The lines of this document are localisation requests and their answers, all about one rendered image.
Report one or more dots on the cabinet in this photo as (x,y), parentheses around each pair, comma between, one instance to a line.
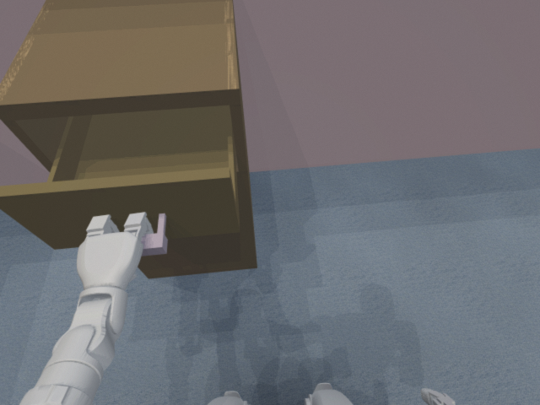
(92,57)

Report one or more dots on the drawer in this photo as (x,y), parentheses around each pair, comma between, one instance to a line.
(180,162)

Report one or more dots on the robot left forearm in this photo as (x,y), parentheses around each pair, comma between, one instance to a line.
(74,372)

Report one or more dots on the left robot hand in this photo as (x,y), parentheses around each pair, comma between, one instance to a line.
(108,256)

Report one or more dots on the robot left shin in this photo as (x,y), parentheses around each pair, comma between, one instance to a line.
(232,394)

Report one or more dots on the robot shin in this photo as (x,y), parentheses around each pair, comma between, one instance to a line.
(323,386)
(232,394)

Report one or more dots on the right robot hand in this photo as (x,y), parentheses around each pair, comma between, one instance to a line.
(432,397)

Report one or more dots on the handle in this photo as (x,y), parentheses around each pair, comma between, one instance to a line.
(156,244)

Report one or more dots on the robot right shin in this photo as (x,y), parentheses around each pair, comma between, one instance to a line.
(323,386)

